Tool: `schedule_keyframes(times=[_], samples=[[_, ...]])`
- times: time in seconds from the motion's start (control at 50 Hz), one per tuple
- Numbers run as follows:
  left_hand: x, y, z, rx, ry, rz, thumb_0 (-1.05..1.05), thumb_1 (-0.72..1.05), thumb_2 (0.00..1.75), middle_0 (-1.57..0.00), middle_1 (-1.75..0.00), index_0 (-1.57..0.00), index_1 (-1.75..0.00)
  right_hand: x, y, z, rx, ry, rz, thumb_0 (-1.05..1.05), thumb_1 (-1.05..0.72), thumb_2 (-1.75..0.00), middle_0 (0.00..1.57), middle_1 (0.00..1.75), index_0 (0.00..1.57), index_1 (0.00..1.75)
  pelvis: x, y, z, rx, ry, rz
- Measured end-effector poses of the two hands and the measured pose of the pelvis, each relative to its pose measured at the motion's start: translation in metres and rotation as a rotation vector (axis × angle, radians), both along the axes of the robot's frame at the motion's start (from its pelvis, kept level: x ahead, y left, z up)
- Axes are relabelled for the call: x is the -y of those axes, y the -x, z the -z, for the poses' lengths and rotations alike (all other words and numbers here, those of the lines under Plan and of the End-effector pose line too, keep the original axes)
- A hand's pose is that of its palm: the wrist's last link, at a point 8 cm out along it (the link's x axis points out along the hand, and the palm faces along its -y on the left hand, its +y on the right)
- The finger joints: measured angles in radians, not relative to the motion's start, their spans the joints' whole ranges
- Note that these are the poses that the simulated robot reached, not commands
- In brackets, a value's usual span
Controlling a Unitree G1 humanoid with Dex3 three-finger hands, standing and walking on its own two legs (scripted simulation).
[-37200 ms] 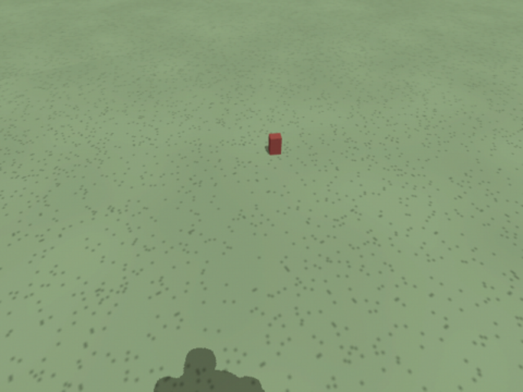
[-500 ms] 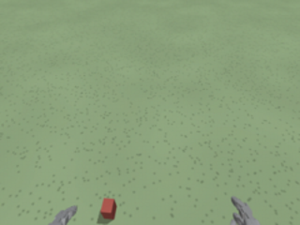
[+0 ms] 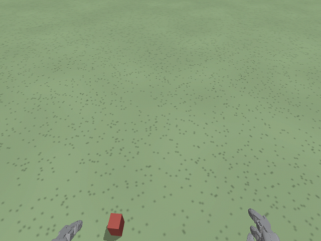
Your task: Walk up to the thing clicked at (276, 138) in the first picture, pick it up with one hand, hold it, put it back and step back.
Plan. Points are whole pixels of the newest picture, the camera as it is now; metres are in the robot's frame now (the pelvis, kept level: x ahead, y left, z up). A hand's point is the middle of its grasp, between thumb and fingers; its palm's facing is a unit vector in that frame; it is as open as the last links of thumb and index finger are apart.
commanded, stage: home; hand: left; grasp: from above
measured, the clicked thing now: (116, 224) +0.42 +0.23 -0.65
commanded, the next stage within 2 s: stand in 0.88 s
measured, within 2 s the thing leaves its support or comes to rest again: neither
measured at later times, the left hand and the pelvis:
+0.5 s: hand out of the picture +0.16 +0.18 -0.05, palm faces +0.05 -0.98 -0.20, open 7.7 cm; pelvis +0.00 +0.00 +0.00, yaw +0 degrees
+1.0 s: hand out of the picture +0.16 +0.18 -0.05, palm faces +0.03 -0.97 -0.23, open 7.4 cm; pelvis +0.00 +0.00 +0.00, yaw +0 degrees
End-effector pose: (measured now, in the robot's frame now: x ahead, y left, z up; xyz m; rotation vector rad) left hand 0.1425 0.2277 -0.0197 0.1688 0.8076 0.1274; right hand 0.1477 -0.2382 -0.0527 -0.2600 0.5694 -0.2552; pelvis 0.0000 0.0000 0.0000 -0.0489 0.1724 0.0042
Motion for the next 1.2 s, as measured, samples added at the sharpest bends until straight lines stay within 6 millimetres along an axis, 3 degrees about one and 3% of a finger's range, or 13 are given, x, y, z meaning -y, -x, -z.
schedule_keyframes(times=[0.98, 1.08, 1.2], samples=[[-0.001, -0.003, 0.0, -0.005, -0.005, 0.001, 0.01, 0.9, 0.89, -0.2, -0.3, -0.2, -0.3, 0.003, -0.001, 0.002, -0.018, -0.002, 0.013, 0.01, -0.9, -0.9, 0.2, 0.3, 0.2, 0.3, 0.0, -0.004, 0.0, -0.006, -0.001, 0.001], [-0.02, -0.005, 0.024, 0.004, -0.109, 0.032, 0.01, 0.9, 0.89, -0.2, -0.3, -0.21, -0.3, 0.007, 0.01, 0.021, -0.289, 0.046, -0.143, 0.01, -0.9, -0.9, 0.2, 0.3, 0.2, 0.3, 0.0, 0.004, -0.011, 0.095, -0.037, -0.001], [-0.046, 0.025, 0.04, -0.123, -0.147, -0.013, 0.01, 0.91, 0.89, -0.2, -0.3, -0.21, -0.3, 0.023, 0.033, 0.022, -0.424, 0.001, -0.098, 0.01, -0.9, -0.9, 0.21, 0.3, 0.21, 0.3, -0.002, 0.008, -0.024, 0.147, -0.051, 0.002]])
